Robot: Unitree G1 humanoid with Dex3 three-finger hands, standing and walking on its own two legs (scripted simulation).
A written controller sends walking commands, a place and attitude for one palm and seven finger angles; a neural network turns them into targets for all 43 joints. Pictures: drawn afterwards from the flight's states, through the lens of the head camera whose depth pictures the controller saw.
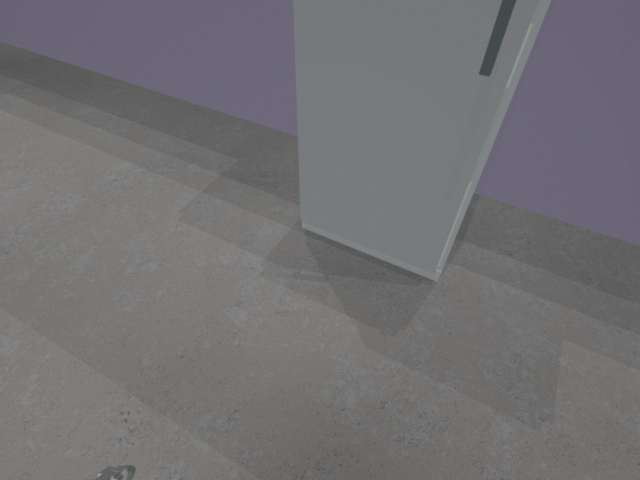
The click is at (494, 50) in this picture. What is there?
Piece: fridge door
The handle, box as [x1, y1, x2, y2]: [479, 0, 515, 76]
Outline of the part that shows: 515,0 502,0 479,74 488,76 491,71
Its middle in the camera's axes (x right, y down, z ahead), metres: +0.38 -0.49 +0.76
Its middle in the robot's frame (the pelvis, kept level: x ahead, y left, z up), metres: +0.94 -0.33 +0.25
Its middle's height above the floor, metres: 1.02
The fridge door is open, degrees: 0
